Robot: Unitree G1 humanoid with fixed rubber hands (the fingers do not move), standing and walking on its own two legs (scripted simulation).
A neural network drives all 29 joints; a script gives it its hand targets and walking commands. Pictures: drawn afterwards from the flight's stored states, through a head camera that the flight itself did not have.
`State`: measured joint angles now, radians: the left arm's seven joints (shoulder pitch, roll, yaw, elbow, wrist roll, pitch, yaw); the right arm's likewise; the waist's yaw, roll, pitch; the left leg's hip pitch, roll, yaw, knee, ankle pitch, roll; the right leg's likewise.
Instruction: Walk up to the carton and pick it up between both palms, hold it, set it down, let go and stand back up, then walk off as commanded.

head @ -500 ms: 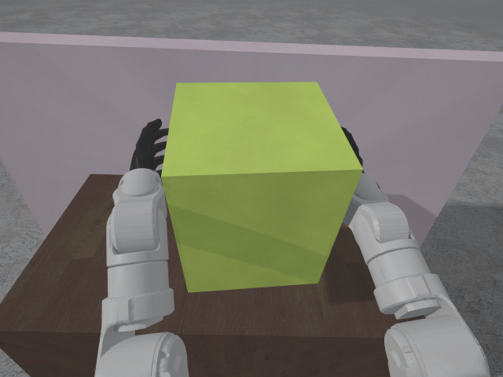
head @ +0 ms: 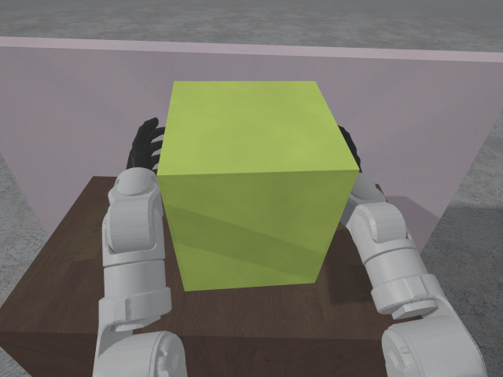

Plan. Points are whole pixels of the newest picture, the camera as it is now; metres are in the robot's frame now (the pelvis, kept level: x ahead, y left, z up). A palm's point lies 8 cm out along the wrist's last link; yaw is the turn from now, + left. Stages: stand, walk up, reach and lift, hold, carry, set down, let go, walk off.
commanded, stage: hold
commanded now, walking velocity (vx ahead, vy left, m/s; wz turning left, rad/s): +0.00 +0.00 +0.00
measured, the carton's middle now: (248, 188) +0.36 +0.01 +0.18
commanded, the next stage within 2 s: none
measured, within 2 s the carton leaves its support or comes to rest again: neither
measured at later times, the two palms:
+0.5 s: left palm (146, 173) +0.36 +0.16 +0.21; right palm (346, 175) +0.36 -0.15 +0.19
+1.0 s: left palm (148, 175) +0.36 +0.15 +0.21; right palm (346, 178) +0.36 -0.15 +0.19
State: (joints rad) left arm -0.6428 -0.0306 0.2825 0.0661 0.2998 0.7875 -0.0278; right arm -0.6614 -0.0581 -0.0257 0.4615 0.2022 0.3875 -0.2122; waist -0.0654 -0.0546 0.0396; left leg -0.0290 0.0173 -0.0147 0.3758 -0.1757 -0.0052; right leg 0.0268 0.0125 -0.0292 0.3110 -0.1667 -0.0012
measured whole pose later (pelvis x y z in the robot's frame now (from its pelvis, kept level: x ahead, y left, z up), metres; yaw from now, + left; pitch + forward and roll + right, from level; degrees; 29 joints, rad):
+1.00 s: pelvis +0.00 +0.00 +0.00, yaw +0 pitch -10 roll -1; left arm -0.63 -0.03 0.28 0.05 0.31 0.79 -0.03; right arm -0.65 -0.06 -0.02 0.46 0.22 0.38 -0.21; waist -0.07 -0.07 0.06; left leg -0.03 0.02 -0.01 0.37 -0.18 -0.01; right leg 0.03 0.02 -0.03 0.31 -0.17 0.00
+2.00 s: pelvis +0.00 +0.00 +0.00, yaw +0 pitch -10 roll -1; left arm -0.64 -0.02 0.27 0.08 0.30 0.77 -0.02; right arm -0.67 -0.06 -0.03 0.48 0.21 0.37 -0.21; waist -0.07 -0.07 0.05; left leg -0.03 0.02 -0.02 0.38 -0.18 -0.01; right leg 0.03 0.02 -0.03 0.31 -0.17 -0.01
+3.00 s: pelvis +0.00 +0.00 +0.00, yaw +0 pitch -9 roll -1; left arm -0.67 -0.03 0.29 0.10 0.30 0.77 -0.01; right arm -0.69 -0.06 -0.05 0.50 0.19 0.36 -0.20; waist -0.06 -0.07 0.05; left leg -0.04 0.02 -0.01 0.37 -0.17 0.00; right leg 0.01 0.01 -0.02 0.31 -0.16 0.00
